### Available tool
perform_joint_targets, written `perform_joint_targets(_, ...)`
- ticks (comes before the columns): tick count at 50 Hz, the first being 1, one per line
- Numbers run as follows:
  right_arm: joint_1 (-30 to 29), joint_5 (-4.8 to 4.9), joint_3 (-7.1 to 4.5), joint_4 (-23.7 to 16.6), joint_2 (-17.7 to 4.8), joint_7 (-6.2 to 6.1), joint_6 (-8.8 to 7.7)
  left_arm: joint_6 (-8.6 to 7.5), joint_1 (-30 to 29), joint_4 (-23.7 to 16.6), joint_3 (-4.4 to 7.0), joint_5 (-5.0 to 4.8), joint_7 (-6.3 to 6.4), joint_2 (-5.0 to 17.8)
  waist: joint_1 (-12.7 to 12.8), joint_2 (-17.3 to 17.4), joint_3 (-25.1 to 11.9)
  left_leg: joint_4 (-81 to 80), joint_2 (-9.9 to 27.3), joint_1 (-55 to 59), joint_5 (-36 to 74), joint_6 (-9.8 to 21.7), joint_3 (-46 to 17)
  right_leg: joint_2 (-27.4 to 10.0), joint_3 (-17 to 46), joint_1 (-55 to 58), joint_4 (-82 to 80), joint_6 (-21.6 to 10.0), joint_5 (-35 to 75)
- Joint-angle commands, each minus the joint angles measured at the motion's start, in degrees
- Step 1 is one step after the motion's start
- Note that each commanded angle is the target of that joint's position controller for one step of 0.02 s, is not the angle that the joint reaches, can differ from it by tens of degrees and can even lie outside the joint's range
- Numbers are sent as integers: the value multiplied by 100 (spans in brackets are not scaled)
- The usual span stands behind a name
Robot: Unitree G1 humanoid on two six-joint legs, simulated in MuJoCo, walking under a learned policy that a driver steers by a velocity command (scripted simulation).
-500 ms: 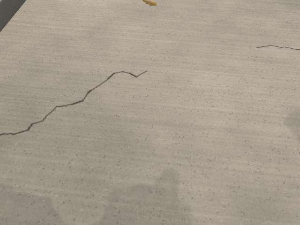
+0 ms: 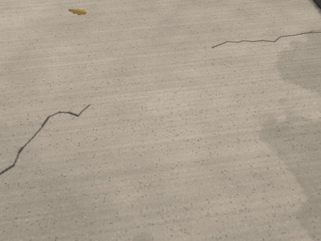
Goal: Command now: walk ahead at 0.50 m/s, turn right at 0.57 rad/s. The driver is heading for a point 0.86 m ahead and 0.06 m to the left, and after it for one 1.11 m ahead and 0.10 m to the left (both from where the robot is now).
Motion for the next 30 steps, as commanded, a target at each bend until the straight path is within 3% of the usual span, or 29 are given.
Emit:
perform_joint_targets(1,239,-122,-182,-365,-558,-19,56,-126,-21,-462,138,-12,91,689,-222,-24,-606,-603,308,-840,375,-192,-162,-1552,1917,939,-1383,-1135,1692)
perform_joint_targets(4,-399,-184,-136,-623,-421,-62,124,-113,271,-440,200,-31,221,924,-70,-165,-379,-1763,151,-1005,1217,-442,-27,-1331,1559,622,-1454,-1034,1805)
perform_joint_targets(7,-945,-143,-53,-759,-255,-7,84,-62,469,-404,183,-52,273,875,183,-454,-330,-3219,-116,-639,2384,-425,77,-1052,1228,518,-1355,-715,1240)
perform_joint_targets(9,-1228,-92,-26,-846,-253,54,44,-69,695,-299,165,-44,261,840,369,-565,-307,-3649,-216,-383,2878,-370,137,-1152,1308,561,-1351,-625,870)
perform_joint_targets(12,-1425,-64,-62,-972,-451,137,-28,-63,912,-161,145,-53,260,802,429,-629,-226,-4021,-217,-541,2598,-159,20,-1478,1643,1209,-1016,-585,792)
perform_joint_targets(15,-1131,-67,-128,-961,-650,180,-102,-1,861,-131,171,-20,297,897,201,-801,-230,-4219,-289,-286,1858,126,96,-1734,1893,1721,-600,-458,1486)
perform_joint_targets(16,-665,-84,-195,-833,-760,165,-121,21,753,-165,152,-14,299,869,-65,-793,-441,-4411,-427,323,1821,272,252,-1556,1772,1755,-127,-353,2312)
perform_joint_targets(17,97,-144,-285,-656,-969,142,-137,27,676,-232,82,26,284,719,-409,-645,-1046,-4252,-186,1514,2055,517,64,-1232,1520,1449,872,-198,2612)
perform_joint_targets(18,1028,-189,-365,-558,-1313,133,-126,10,926,-329,-20,125,292,481,-617,142,-1936,-4037,818,3281,2100,999,-1219,-680,1114,259,2632,61,1164)
perform_joint_targets(19,1502,-156,-440,-272,-1501,206,-56,-78,1748,-279,-117,-80,267,124,-333,1997,-2395,-4925,1789,4726,608,1774,-3851,44,905,-1711,4315,408,-2285)
perform_joint_targets(20,1413,9,-299,-315,-954,225,-42,-112,1399,-214,-40,-167,266,673,-526,1209,-1854,-5256,1699,4501,-674,1565,-4091,-282,1315,-2427,4898,370,-2303)
perform_joint_targets(21,967,17,-220,-406,-705,200,-3,-126,683,-380,7,-165,252,886,-564,618,-1057,-5342,1512,3706,-561,1309,-3190,-548,1105,-2657,4884,343,-1746)
perform_joint_targets(22,594,-62,-171,-491,-647,193,40,-139,314,-471,-5,-70,261,834,-415,157,-657,-5459,1288,2905,116,1204,-2553,-821,856,-2455,4618,349,-1278)
perform_joint_targets(23,407,-116,-134,-505,-546,194,52,-146,187,-517,13,10,260,765,-276,124,-431,-5586,1095,2384,730,1197,-2150,-1004,780,-2273,4255,366,-988)
perform_joint_targets(24,351,-164,-97,-497,-475,188,42,-130,279,-515,20,18,247,684,-135,297,-447,-5696,928,2100,1164,1158,-1832,-1148,751,-1966,4022,374,-816)
perform_joint_targets(26,441,-119,-93,-415,-484,180,18,-83,436,-471,-10,-4,245,491,-50,480,-499,-5875,777,1916,1737,1216,-1382,-1216,602,-1783,3666,442,-725)
perform_joint_targets(30,704,-61,-163,-265,-769,88,55,-68,-182,-692,-74,46,260,350,-169,307,-343,-6130,760,1982,2501,1263,-845,-1313,440,-2175,2554,638,136)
